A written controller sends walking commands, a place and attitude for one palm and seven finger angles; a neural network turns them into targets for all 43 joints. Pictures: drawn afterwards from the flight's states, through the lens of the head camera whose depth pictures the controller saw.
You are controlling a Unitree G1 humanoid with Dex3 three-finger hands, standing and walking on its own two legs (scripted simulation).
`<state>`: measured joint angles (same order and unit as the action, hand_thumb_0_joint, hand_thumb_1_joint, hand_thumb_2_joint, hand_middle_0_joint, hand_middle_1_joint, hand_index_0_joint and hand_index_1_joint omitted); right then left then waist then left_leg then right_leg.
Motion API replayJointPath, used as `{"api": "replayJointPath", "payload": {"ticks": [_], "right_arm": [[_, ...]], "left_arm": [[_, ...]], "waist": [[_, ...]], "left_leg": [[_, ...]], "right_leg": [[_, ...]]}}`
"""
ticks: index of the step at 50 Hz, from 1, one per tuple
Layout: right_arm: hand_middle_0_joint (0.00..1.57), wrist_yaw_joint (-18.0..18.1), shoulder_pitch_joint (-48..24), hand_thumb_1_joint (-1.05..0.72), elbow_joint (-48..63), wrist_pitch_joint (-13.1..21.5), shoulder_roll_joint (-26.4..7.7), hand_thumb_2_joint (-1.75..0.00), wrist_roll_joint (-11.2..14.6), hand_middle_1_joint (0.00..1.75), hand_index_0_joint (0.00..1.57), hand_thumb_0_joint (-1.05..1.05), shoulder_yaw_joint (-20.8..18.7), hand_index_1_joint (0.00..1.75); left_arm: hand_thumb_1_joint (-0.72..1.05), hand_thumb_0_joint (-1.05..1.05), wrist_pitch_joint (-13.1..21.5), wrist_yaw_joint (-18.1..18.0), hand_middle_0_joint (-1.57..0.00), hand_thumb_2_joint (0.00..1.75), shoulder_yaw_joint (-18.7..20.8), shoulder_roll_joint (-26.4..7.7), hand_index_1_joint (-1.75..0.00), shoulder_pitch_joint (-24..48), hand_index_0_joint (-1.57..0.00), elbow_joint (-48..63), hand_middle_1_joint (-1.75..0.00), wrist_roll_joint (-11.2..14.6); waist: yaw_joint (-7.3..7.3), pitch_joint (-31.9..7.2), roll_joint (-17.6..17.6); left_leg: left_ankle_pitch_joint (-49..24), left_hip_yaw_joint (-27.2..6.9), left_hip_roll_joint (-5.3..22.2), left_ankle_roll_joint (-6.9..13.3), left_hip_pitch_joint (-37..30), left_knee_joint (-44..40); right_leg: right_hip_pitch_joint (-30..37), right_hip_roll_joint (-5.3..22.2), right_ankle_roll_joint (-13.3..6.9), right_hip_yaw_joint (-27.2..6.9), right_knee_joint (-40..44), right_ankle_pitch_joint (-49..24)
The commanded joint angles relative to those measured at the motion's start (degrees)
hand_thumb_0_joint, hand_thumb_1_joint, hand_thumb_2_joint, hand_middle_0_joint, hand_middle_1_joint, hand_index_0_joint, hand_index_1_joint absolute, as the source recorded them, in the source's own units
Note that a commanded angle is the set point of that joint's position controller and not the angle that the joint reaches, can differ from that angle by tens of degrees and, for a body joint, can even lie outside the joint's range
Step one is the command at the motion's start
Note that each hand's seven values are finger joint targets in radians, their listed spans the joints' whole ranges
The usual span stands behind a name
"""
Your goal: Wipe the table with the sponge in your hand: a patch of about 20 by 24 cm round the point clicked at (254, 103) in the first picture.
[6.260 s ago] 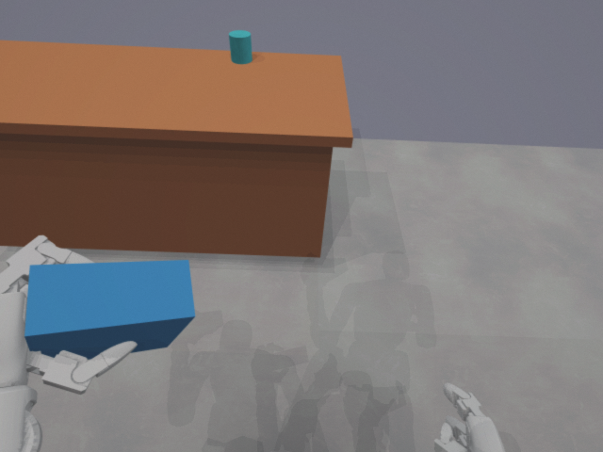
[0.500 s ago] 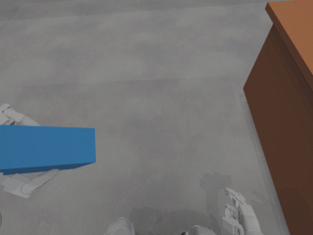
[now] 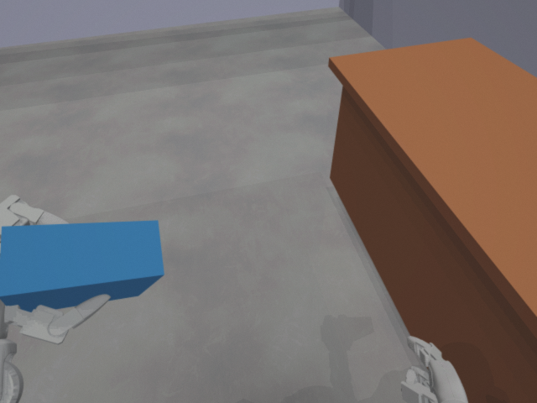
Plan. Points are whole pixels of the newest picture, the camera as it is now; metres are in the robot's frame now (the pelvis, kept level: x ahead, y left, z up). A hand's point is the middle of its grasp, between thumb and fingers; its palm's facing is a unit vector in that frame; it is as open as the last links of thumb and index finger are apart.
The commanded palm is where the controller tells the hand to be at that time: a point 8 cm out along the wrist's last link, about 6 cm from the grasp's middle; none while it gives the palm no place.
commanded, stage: turn to face it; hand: left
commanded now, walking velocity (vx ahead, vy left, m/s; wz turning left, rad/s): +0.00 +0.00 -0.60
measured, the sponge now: (107, 266) +0.22 +0.20 +0.16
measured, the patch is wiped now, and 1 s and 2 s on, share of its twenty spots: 0.00 0.00 0.00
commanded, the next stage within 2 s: none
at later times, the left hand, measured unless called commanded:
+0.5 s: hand (217, 296) +0.20 +0.07 +0.16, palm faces +0.11 -0.86 -0.50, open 10.3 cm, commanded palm +0.13 +0.15 +0.18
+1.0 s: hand out of the picture +0.11 -0.06 +0.15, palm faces -0.12 -0.89 -0.44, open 10.3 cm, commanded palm +0.09 +0.02 +0.18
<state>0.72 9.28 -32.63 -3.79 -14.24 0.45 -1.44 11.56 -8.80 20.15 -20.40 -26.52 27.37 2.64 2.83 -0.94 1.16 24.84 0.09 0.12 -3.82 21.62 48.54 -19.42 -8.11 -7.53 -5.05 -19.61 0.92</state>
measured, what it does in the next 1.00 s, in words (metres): walks backwards, turning right: left foot, then right foot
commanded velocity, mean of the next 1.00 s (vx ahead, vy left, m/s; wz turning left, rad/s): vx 0.00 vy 0.00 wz -0.60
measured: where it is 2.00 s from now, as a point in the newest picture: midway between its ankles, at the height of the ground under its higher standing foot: outside the picture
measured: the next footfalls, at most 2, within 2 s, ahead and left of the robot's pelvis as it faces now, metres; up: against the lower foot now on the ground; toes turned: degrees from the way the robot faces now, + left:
left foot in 0.12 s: -0.02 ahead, +0.14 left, +0.00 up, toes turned +1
right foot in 0.40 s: -0.03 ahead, -0.21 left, +0.00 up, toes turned -20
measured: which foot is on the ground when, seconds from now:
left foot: up 0.00-0.10, down 0.12-0.40, up 0.42-0.68, down 0.70-0.98, up 1.00-1.00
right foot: down 0.00-0.12, up 0.14-0.38, down 0.40-0.70, up 0.72-0.94, down 0.96-1.00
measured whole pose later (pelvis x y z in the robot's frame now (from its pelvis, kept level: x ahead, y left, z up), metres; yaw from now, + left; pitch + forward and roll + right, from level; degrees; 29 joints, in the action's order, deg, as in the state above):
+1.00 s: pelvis -0.20 -0.11 -0.03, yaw -35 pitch -3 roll +0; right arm 0.6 11.8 -31.1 4.3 -9.8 1.5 1.6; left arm 10.2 -8.5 18.0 -18.4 -20.3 26.3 0.4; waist 2.5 7.7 -4.4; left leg 22.0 5.3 13.3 -5.0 21.0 44.6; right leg -19.4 -0.7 -1.6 5.2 -42.5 19.4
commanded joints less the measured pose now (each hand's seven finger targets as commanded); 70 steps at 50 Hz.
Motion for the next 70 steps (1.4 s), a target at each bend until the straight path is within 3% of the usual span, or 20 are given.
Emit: {"api": "replayJointPath", "payload": {"ticks": [1,4,7,12,18,19,21,22,25,33,36,38,42,46,47,49,51,53,57,70], "right_arm": [[0.20,-0.33,-4.08,-0.90,9.11,1.44,-4.86,-0.90,-0.34,0.30,0.20,0.00,-1.42,0.30],[0.20,-0.75,-1.43,-0.90,8.74,1.18,-4.84,-0.90,-0.09,0.30,0.20,0.00,-1.78,0.30],[0.20,-0.33,-5.63,-0.90,12.71,2.79,-3.58,-0.90,-1.49,0.30,0.20,0.00,-1.49,0.30],[0.20,-1.34,-3.75,-0.90,11.09,5.14,-3.85,-0.90,1.10,0.30,0.20,0.00,-1.84,0.30],[0.20,-0.56,1.07,-0.90,9.62,9.29,-6.35,-0.90,1.18,0.30,0.20,0.00,-2.34,0.30],[0.20,-0.65,1.38,-0.90,9.18,9.61,-5.96,-0.90,1.29,0.30,0.20,0.00,-2.35,0.30],[0.20,-0.03,-2.09,-0.90,10.44,9.53,-2.96,-0.90,0.93,0.30,0.20,0.00,-1.42,0.30],[0.20,0.29,-4.02,-0.90,9.60,9.24,-3.06,-0.90,0.75,0.30,0.20,0.00,-1.38,0.30],[0.20,-0.56,-5.49,-0.90,10.07,5.92,-1.58,-0.90,0.43,0.30,0.20,0.00,-0.04,0.30],[0.20,-0.74,-1.57,-0.90,9.58,4.67,-3.69,-0.90,0.41,0.30,0.20,0.00,-1.22,0.30],[0.20,0.85,-2.77,-0.90,10.65,5.41,-6.10,-0.90,0.15,0.30,0.20,0.00,-2.02,0.30],[0.20,1.37,-3.68,-0.90,9.25,6.90,-4.28,-0.90,0.14,0.30,0.20,0.00,-1.77,0.30],[0.20,0.81,-0.88,-0.90,9.40,8.48,-4.77,-0.90,1.94,0.30,0.20,0.00,-1.72,0.30],[0.20,0.57,0.98,-0.90,10.04,10.98,-5.30,-0.90,1.16,0.30,0.20,0.00,-1.36,0.30],[0.20,0.48,1.28,-0.90,9.91,11.36,-5.07,-0.90,1.12,0.30,0.20,0.00,-1.33,0.30],[0.20,0.87,-3.60,-0.90,11.60,11.54,-1.78,-0.90,0.55,0.30,0.20,0.00,-0.03,0.30],[0.20,0.55,-4.35,-0.90,10.86,10.20,-2.88,-0.90,0.53,0.30,0.20,0.00,-1.05,0.30],[0.20,0.07,-4.80,-0.90,9.87,7.18,-0.38,-0.90,0.00,0.30,0.20,0.00,0.36,0.30],[0.20,-0.37,-4.48,-0.90,9.22,4.14,-0.84,-0.90,-0.06,0.30,0.20,0.00,-0.22,0.30],[0.20,0.00,-4.29,-0.90,11.02,0.33,-5.69,-0.90,0.50,0.30,0.20,0.00,-1.77,0.30]], "left_arm": [[0.10,0.00,3.13,-0.57,-1.20,1.30,6.82,-10.81,-1.60,6.23,-1.20,10.12,-1.60,-0.10],[0.10,0.00,3.52,0.55,-1.20,1.30,5.58,-11.35,-1.60,9.77,-1.20,11.82,-1.60,-0.38],[0.10,0.00,4.29,1.73,-1.20,1.30,7.51,-12.99,-1.60,10.62,-1.20,15.19,-1.60,-1.82],[0.10,0.00,3.27,1.46,-1.20,1.30,6.93,-10.01,-1.60,5.49,-1.20,20.07,-1.60,-0.81],[0.10,0.00,2.44,0.22,-1.20,1.30,5.18,-9.99,-1.60,10.74,-1.20,14.26,-1.60,-1.78],[0.10,0.00,2.77,0.08,-1.20,1.30,6.62,-11.50,-1.60,11.49,-1.20,13.21,-1.60,-2.00],[0.10,0.00,3.68,-1.05,-1.20,1.30,12.44,-17.46,-1.60,9.29,-1.20,12.25,-1.60,-1.89],[0.10,0.00,3.46,-1.34,-1.20,1.30,13.97,-17.20,-1.60,6.73,-1.20,11.47,-1.60,-1.38],[0.10,0.00,4.20,-0.77,-1.20,1.30,15.51,-16.30,-1.60,-3.53,-1.20,20.08,-1.60,0.87],[0.10,0.00,4.23,-0.77,-1.20,1.30,16.20,-13.94,-1.60,-7.91,-1.20,21.23,-1.60,1.49],[0.10,0.00,5.04,-0.28,-1.20,1.30,14.29,-12.37,-1.60,-3.78,-1.20,18.17,-1.60,0.08],[0.10,0.00,5.52,-0.18,-1.20,1.30,14.00,-12.88,-1.60,-0.65,-1.20,10.00,-1.60,-0.62],[0.10,0.00,4.91,0.48,-1.20,1.30,3.00,-7.02,-1.60,10.33,-1.20,12.17,-1.60,-0.83],[0.10,0.00,3.99,-0.28,-1.20,1.30,1.67,-8.64,-1.60,14.39,-1.20,15.82,-1.60,-1.52],[0.10,0.00,3.72,-0.54,-1.20,1.30,3.44,-11.35,-1.60,15.09,-1.20,17.25,-1.60,-2.07],[0.10,0.00,3.88,-1.48,-1.20,1.30,9.90,-17.66,-1.60,12.36,-1.20,17.73,-1.60,-1.05],[0.10,0.00,3.21,-1.17,-1.20,1.30,11.37,-17.05,-1.60,8.51,-1.20,18.52,-1.60,0.60],[0.10,0.00,4.28,-0.81,-1.20,1.30,14.15,-16.04,-1.60,-1.07,-1.20,17.48,-1.60,1.65],[0.10,0.00,5.21,-0.77,-1.20,1.30,15.03,-13.56,-1.60,-6.39,-1.20,12.34,-1.60,2.46],[0.10,0.00,2.66,-0.88,-1.20,1.30,5.43,-11.58,-1.60,5.50,-1.20,14.96,-1.60,0.50]], "waist": [[0.18,-6.97,6.68],[-2.20,-7.76,4.39],[-0.04,-3.36,-15.01],[-0.30,2.33,-14.80],[-2.35,-1.01,-14.27],[-2.18,-2.78,-10.00],[-0.59,-5.91,16.77],[-0.13,-8.55,14.07],[-0.71,-10.38,4.26],[-2.81,-9.28,4.04],[-1.99,-2.24,-19.51],[-2.28,1.43,-15.62],[-2.01,3.68,-15.71],[-1.83,-1.31,-12.15],[-1.84,-2.78,-9.24],[-0.04,-3.60,14.89],[-0.90,-3.75,10.76],[-1.24,-6.51,0.09],[-2.18,-10.50,2.43],[-0.28,-6.26,4.20]], "left_leg": [[3.66,3.59,-2.24,1.53,-5.30,-12.13],[1.80,5.34,-0.16,4.54,-20.61,-28.63],[-6.97,-15.99,30.09,15.67,-15.20,-36.79],[-16.20,5.98,22.53,10.23,-8.11,-29.92],[-29.64,10.57,18.19,3.77,-9.99,-14.12],[-26.78,11.13,16.71,2.67,-8.20,-6.92],[13.45,8.48,4.56,-1.33,11.40,17.12],[12.81,1.16,6.50,-0.32,11.28,22.30],[6.69,-1.19,6.55,-0.71,9.58,19.33],[-3.75,2.91,3.38,0.82,-12.45,-18.37],[-5.81,-16.96,27.19,12.22,-10.18,-34.70],[0.04,-10.59,26.45,13.23,3.52,-35.68],[-10.25,5.89,19.77,8.61,-3.24,-29.17],[-13.94,6.37,18.21,5.64,-6.51,-17.55],[-11.69,7.55,15.47,4.09,-6.24,-11.16],[12.43,6.40,3.14,-0.14,9.63,13.33],[3.90,-3.59,5.12,-0.47,8.94,22.40],[-1.15,-3.32,5.43,-1.34,12.33,22.12],[-1.86,-1.09,4.08,-1.87,10.14,11.29],[4.57,1.42,-1.98,2.52,-5.67,-11.26]], "right_leg": [[4.52,14.45,8.63,-20.89,13.56,21.87],[-2.83,9.69,13.30,-16.32,9.44,18.51],[-15.84,5.31,11.90,-1.92,-42.75,23.92],[-13.91,10.76,10.89,4.60,-41.78,23.94],[5.96,5.88,11.76,15.32,-11.70,13.47],[10.43,8.29,10.33,12.64,-7.22,6.77],[19.67,26.41,-0.53,-16.80,-5.17,-36.67],[17.73,29.70,-2.23,-17.84,-6.12,-37.59],[14.73,24.52,-2.84,-13.92,-6.83,-15.12],[-2.43,18.14,1.51,-13.74,-4.12,13.81],[-15.25,5.14,9.46,3.48,-40.96,30.87],[-11.94,8.17,10.16,1.23,-56.96,26.06],[-8.74,9.66,11.21,8.11,-35.40,25.53],[4.72,7.40,11.30,12.56,-13.74,20.03],[7.09,9.01,9.91,9.58,-7.34,13.48],[11.31,25.87,-0.08,-20.11,-0.62,-16.88],[6.35,25.89,-0.23,-23.78,2.00,-3.47],[13.22,22.63,-2.39,-18.60,-2.95,-5.93],[19.40,19.57,-0.92,-12.70,-3.00,-11.56],[6.29,15.29,6.88,-23.61,11.83,19.38]]}}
